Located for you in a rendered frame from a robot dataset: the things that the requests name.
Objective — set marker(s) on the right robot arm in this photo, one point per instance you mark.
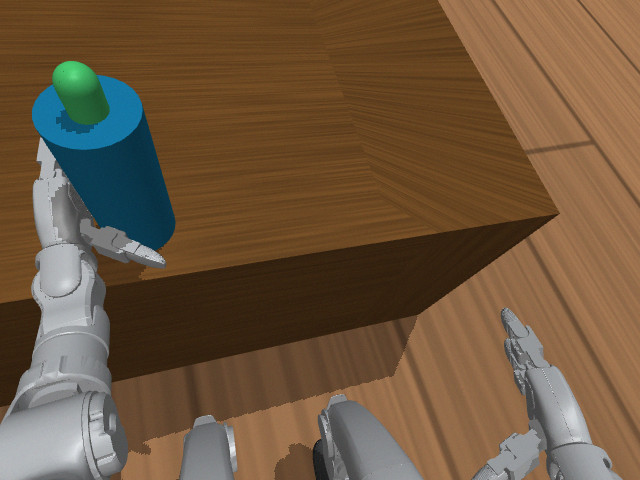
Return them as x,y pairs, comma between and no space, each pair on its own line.
579,461

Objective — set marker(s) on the right robot hand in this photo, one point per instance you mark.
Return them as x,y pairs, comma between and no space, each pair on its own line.
554,414

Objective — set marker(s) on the bottle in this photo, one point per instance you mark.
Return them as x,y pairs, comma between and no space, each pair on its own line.
95,127

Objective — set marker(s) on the left robot hand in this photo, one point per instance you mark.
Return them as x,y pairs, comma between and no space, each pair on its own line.
62,217

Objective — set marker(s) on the right robot foot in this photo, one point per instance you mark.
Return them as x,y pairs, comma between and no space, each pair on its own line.
318,461

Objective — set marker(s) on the left robot arm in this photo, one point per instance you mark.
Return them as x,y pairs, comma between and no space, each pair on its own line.
63,423

